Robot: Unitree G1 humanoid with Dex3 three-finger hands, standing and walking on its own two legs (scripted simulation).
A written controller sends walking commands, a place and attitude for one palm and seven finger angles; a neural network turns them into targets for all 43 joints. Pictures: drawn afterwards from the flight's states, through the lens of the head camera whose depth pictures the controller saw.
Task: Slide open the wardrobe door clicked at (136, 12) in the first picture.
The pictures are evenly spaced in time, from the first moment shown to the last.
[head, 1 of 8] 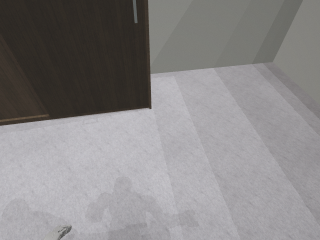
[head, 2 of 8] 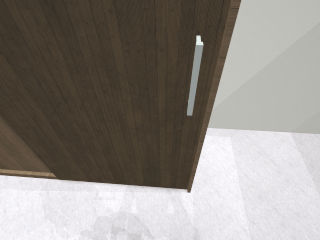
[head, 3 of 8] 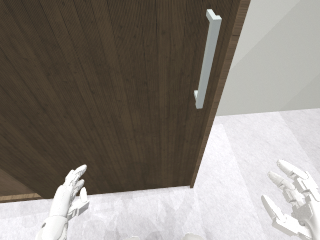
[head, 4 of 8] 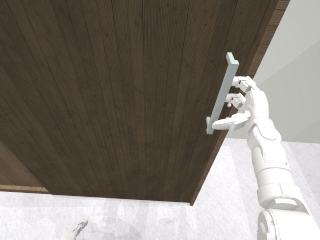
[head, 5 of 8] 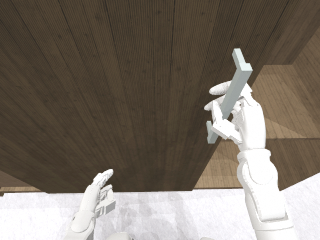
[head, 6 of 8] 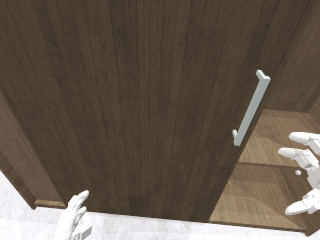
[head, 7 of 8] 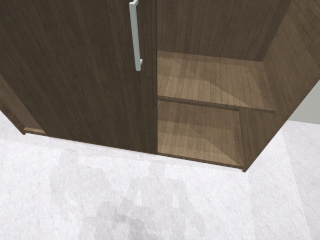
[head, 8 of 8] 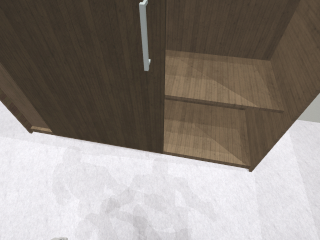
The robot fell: no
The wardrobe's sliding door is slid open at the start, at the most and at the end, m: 0.00 0.60 0.60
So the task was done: yes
